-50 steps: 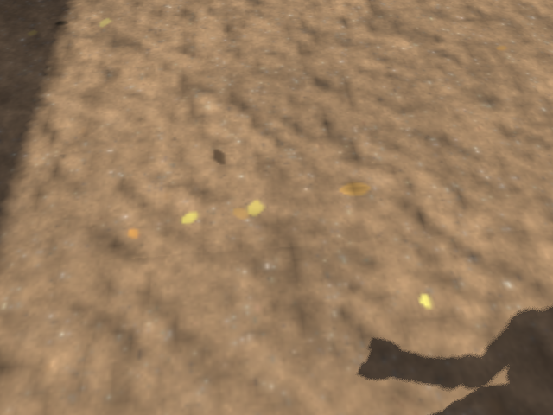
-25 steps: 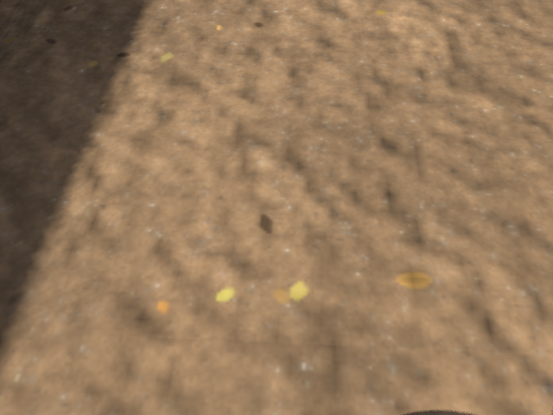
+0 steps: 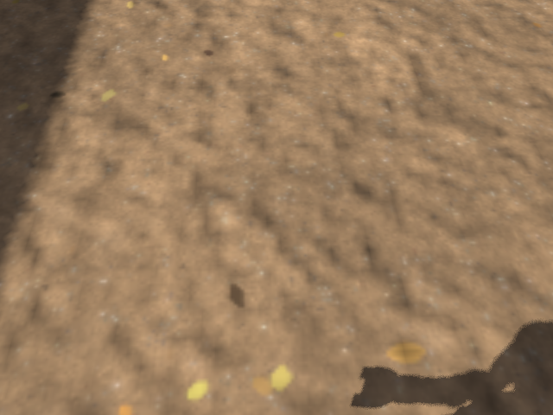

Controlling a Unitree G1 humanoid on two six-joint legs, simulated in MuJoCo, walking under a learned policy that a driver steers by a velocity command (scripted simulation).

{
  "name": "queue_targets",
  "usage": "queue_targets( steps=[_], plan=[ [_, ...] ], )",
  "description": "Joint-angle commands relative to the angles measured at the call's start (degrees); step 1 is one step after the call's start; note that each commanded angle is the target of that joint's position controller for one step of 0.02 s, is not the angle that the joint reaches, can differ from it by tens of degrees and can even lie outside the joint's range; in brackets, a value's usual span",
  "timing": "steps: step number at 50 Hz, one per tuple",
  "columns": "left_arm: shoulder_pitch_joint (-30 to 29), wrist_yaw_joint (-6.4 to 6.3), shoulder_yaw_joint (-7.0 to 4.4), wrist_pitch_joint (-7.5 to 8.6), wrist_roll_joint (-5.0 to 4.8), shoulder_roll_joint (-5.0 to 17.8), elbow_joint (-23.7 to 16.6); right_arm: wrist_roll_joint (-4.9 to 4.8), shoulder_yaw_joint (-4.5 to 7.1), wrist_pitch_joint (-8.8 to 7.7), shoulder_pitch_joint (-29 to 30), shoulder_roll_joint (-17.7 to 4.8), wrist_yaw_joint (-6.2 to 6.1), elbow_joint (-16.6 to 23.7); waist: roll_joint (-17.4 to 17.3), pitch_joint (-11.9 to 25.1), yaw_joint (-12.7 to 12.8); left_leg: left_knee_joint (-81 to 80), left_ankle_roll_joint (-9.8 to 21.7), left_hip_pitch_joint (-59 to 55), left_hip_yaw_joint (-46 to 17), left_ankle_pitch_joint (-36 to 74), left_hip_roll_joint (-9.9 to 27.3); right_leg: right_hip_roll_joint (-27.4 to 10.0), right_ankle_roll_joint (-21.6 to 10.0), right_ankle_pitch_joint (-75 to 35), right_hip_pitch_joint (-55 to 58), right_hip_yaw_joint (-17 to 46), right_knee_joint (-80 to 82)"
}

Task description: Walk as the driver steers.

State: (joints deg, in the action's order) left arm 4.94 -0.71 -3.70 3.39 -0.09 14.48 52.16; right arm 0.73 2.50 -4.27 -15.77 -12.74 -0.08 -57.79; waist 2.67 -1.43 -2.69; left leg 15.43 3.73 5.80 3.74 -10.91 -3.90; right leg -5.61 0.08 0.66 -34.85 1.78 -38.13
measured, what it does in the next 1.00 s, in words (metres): walks ahead: right foot, then left foot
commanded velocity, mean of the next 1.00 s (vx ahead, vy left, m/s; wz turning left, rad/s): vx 0.05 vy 0.00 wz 0.00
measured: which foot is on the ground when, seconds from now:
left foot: down 0.00-0.14, up 0.16-0.28, down 0.30-1.00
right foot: up 0.00-0.08, down 0.10-1.00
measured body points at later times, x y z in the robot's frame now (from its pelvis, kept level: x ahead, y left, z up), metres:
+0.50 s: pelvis +0.10 -0.02 -0.01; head +0.12 -0.01 +0.44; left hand +0.21 +0.23 -0.15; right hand +0.13 -0.27 -0.16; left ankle +0.06 +0.11 -0.75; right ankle +0.16 -0.13 -0.75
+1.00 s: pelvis +0.12 +0.00 -0.01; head +0.13 +0.00 +0.44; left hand +0.20 +0.25 -0.16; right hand +0.12 -0.25 -0.16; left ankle +0.06 +0.11 -0.75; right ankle +0.16 -0.13 -0.75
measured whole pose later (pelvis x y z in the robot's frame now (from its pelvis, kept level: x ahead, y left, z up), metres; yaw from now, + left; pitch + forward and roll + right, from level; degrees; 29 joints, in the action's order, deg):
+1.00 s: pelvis +0.12 +0.00 -0.01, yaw +0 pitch -1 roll +0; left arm 5.8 -2.0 -2.9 -1.1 -0.1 12.5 63.3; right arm 0.4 1.2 -0.6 -15.3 -11.0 -1.8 -63.0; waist 0.3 -2.2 -0.2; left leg 28.0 0.5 6.1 1.9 -20.6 0.3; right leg -0.9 0.5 11.1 -16.3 -0.5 -28.7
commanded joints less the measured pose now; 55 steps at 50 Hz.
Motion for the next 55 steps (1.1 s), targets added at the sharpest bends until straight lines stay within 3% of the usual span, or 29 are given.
queue_targets(
  steps=[1, 3, 4, 5, 6, 7, 8, 9, 10, 12, 14, 15, 16, 17, 19, 22, 24, 38, 55],
  plan=[
    [-0.34, 0.33, -0.32, 0.08, 0.07, 3.25, -2.17, -0.49, 1.6, 0.12, 0.9, -9.28, -0.59, 1.72, -7.17, 3.48, 1.31, -0.03, 7.04, 1.08, -4.6, 34.74, 14.74, 2.04, -0.41, -2.06, 9.25, -1.08, 4.85],
    [-0.16, 0.6, -0.57, 0.37, 0.51, 4.33, -2.19, -0.96, 1.68, 0.76, 1.57, -9.29, -0.78, 1.19, -7.12, 3.52, 2.2, 4.0, 6.28, -1.03, -6.15, 33.39, 15.52, 2.68, -1.78, 0.83, 10.73, -1.07, 8.02],
    [2.26, 0.68, -0.85, 0.63, 0.8, 4.85, -1.27, -1.35, 1.58, 1.09, 2.33, -8.95, -0.93, 1.1, -6.23, 4.16, 3.96, 7.22, 4.84, -1.09, -6.1, 30.97, 14.45, 3.24, -2.71, -2.83, 14.67, -1.52, 12.67],
    [4.69, 0.42, -1.64, 0.86, 1.26, 7.61, -0.27, -0.93, 1.44, 1.08, -0.02, -8.34, -0.97, 0.77, -3.43, 6.02, 4.06, 11.39, 2.28, -0.08, -5.26, 27.56, 11.26, 1.72, -4.0, -18.87, 21.3, 0.17, 15.12],
    [6.28, 0.07, -2.2, 0.82, 1.77, 11.09, -0.09, 0.35, 1.03, 0.52, -4.13, -6.8, -0.86, 0.75, 1.42, 10.68, 1.43, 17.4, -0.25, 6.17, -3.64, 15.36, 7.33, -4.19, -7.17, -39.09, 32.72, 4.86, 9.98],
    [8.2, -0.13, -1.36, 0.09, 1.67, 7.95, 1.07, 0.21, -0.23, 0.46, -9.56, -2.45, -0.83, -1.24, 8.23, 16.14, 0.76, 24.45, -3.34, 13.31, -2.66, -3.38, 4.56, -10.78, -14.67, -42.72, 41.68, 11.59, 8.43],
    [8.74, 0.0, -0.3, -0.68, 0.85, 3.83, 1.62, -0.37, -0.05, 1.3, -6.43, -3.88, -0.97, -1.09, 8.43, 16.31, 2.67, 28.32, -4.83, 14.36, -3.45, -18.77, 3.7, -13.08, -17.15, -35.46, 39.2, 15.65, 11.45],
    [6.64, 0.16, 0.38, -0.98, 0.82, 3.02, 1.56, -1.22, 0.35, 2.37, -2.7, -5.44, -1.21, 0.19, 7.66, 13.74, 2.5, 29.93, -5.23, 16.38, -4.76, -24.93, 4.37, -12.7, -16.57, -23.79, 35.26, 16.71, 14.25],
    [4.38, 0.13, 0.4, -1.21, 1.07, 3.88, 1.13, -1.44, 0.53, 3.56, -0.78, -5.75, -1.69, 0.36, 6.18, 11.6, 2.2, 30.31, -5.4, 16.76, -5.49, -24.73, 5.28, -11.96, -15.17, -13.36, 31.43, 17.05, 16.49],
    [-1.94, -0.33, 0.02, -1.53, 1.12, 5.99, -0.31, -0.76, 0.82, 5.34, -1.2, -5.69, -2.34, -0.48, 5.46, 8.6, -0.2, 25.43, -5.33, 11.68, -5.78, -16.15, 6.85, -10.07, -11.79, 0.14, 21.52, 14.66, 20.13],
    [-5.78, -0.51, 0.12, -2.33, 0.55, 5.25, -0.62, -0.01, 0.41, 5.72, -3.32, -3.74, -2.21, -2.26, 5.05, 6.68, -2.58, 13.55, -4.15, 2.61, -3.59, -3.18, 5.72, -4.91, -7.39, 11.79, 13.78, 8.39, 21.1],
    [-3.73, -0.48, 0.07, -2.51, 0.08, 4.89, 0.26, 0.71, 0.54, 5.83, -2.51, -4.89, -1.95, -2.25, 3.18, 5.41, -1.5, 10.77, -3.22, 1.88, -3.93, -0.38, 6.15, -2.53, -4.84, 19.03, 12.69, 5.69, 20.9],
    [-1.69, -0.47, 0.08, -2.61, 0.27, 4.78, 1.07, 0.68, 0.73, 5.94, -1.28, -6.93, -1.99, -1.49, 0.69, 3.61, 0.38, 7.82, -1.79, 3.4, -5.86, -3.82, 8.52, -0.74, -2.96, 24.97, 12.24, 3.98, 20.31],
    [-1.48, -0.69, 0.05, -2.75, 0.26, 4.0, 0.75, -0.06, 1.06, 5.59, -0.18, -8.63, -1.87, -1.97, -5.14, 0.48, 2.35, 6.86, -0.35, 12.68, -6.28, -15.12, 8.33, 2.66, -1.38, 22.51, 17.59, 0.15, 18.87],
    [-0.77, -1.07, 0.05, -2.34, 0.52, 3.7, 1.81, -0.11, 0.41, 4.09, 2.34, -5.9, -1.84, -1.82, -5.87, -0.38, 2.98, 4.47, -1.54, 16.47, -6.36, -14.26, 8.27, 2.87, -1.71, 12.55, 24.09, 0.01, 14.63],
    [0.7, -1.04, -0.11, -1.97, 0.24, 3.74, 3.39, -0.21, 0.59, 2.66, 1.19, -6.18, -1.77, -2.38, -4.13, 2.41, 2.44, 6.87, -2.75, 11.42, -5.22, -2.23, 7.59, 2.36, -3.57, -1.7, 25.51, -0.05, 11.72],
    [0.72, -0.78, -0.1, -2.04, 0.0, 3.34, 3.95, -0.46, 0.47, 2.71, -0.18, -5.78, -1.74, -3.04, -4.01, 3.48, 2.13, 7.94, -2.61, 9.54, -4.86, 1.71, 7.41, 2.4, -3.77, -4.74, 25.95, -0.36, 10.87],
    [0.42, -1.15, -0.18, -3.74, -0.07, 4.09, 7.42, -0.47, -0.11, 3.41, -1.72, -4.93, -1.79, -3.91, -3.11, 1.82, 2.28, 7.73, -2.38, 8.55, -4.34, 4.94, 7.15, 2.76, -2.8, -4.76, 27.01, -0.63, 10.2],
    [1.17, -1.64, 0.05, -4.08, -0.02, 3.66, 10.33, -0.32, -0.58, 3.27, -4.17, -3.53, -2.02, -4.56, -3.25, -0.55, 2.69, 5.07, -2.39, 9.69, -3.96, -1.44, 6.61, 2.92, -1.95, 0.57, 26.48, -0.47, 12.04]
  ],
)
